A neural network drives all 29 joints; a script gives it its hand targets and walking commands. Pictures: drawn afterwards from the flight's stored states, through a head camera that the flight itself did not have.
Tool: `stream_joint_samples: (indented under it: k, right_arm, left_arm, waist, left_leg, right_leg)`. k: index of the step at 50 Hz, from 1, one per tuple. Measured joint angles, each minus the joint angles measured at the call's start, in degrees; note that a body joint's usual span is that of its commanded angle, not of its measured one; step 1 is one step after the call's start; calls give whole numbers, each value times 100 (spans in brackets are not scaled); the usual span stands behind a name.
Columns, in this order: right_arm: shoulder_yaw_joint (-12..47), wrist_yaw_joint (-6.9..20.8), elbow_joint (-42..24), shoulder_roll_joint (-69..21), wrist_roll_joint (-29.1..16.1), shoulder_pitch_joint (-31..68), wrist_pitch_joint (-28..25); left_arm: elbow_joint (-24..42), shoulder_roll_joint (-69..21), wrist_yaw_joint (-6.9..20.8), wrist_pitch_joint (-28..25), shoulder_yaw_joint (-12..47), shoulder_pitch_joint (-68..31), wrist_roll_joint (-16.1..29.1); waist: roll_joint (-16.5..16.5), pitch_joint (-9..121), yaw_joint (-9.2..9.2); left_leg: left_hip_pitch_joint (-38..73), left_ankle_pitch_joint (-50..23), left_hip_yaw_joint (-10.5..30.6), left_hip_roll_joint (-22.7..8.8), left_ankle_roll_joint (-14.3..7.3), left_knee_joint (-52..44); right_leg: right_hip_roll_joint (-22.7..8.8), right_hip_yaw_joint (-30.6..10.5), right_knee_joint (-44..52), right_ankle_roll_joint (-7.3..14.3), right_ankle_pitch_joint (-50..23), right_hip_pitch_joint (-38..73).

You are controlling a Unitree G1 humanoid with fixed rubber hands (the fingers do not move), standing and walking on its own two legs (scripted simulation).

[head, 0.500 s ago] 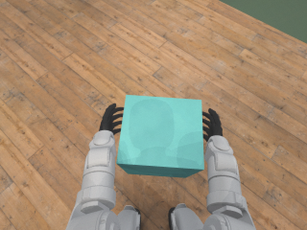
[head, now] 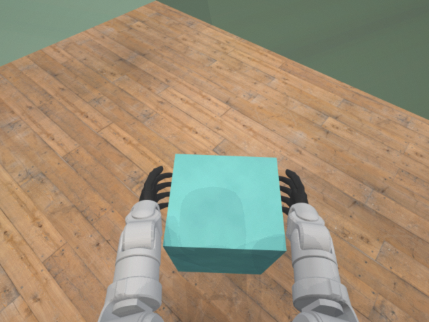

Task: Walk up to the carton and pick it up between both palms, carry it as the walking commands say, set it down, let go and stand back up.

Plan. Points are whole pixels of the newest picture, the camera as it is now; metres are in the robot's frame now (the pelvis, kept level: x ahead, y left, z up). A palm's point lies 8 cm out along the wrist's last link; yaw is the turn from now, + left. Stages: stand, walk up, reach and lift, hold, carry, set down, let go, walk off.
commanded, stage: reach and lift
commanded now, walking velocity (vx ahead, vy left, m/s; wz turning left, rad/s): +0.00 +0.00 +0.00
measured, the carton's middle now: (222, 220) +0.33 -0.01 -0.07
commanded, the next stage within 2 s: hold in 1.56 s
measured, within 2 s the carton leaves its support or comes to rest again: neither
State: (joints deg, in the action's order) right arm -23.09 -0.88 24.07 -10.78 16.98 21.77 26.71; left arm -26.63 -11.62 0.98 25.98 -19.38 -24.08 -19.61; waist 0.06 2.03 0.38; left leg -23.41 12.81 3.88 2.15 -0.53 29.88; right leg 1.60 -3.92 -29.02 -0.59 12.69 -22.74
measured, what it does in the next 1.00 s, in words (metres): stands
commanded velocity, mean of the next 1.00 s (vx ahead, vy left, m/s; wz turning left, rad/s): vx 0.00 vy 0.00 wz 0.00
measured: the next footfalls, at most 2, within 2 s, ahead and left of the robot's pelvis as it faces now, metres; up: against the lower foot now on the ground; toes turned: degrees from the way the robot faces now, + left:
none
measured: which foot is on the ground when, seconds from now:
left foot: down 0.00-1.00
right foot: down 0.00-1.00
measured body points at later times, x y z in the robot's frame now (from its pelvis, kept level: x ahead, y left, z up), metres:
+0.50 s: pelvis +0.00 +0.01 +0.01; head -0.04 +0.01 +0.46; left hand +0.33 +0.13 +0.07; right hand +0.31 -0.16 +0.06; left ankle +0.02 +0.11 -0.73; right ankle +0.02 -0.13 -0.73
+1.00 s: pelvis +0.01 -0.01 +0.01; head -0.03 -0.01 +0.46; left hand +0.32 +0.13 +0.06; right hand +0.32 -0.16 +0.05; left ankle +0.02 +0.11 -0.73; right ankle +0.02 -0.13 -0.73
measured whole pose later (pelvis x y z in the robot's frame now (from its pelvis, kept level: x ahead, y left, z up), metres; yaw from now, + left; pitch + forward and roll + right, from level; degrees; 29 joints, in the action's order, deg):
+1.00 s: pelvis +0.01 -0.01 +0.01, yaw +0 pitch -7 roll +0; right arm -16.7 -1.4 16.2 -9.9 16.5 19.1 43.1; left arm -17.2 -10.3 1.0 42.7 -14.2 -20.6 -18.1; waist 0.0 -1.5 -1.0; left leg -2.3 10.8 4.1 1.3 0.0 20.1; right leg 1.8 -4.1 -20.1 0.3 10.9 -2.1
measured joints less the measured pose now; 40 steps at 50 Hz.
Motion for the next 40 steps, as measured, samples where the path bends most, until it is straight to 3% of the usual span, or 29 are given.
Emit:
stream_joint_samples:
  k: [25,40]
  right_arm:
    - [385,-17,-700,83,-71,-236,1418]
    - [456,3,-765,69,-3,-193,1607]
  left_arm:
    - [634,51,-39,1446,423,132,108]
    - [779,74,-19,1610,442,191,120]
  waist:
    - [-25,-236,57]
    - [-1,-403,-86]
  left_leg:
    - [1911,-184,-41,23,-55,-824]
    - [2028,-186,-25,-39,10,-855]
  right_leg:
    - [-77,-71,805,-23,-181,1890]
    - [-14,-59,773,39,-164,1974]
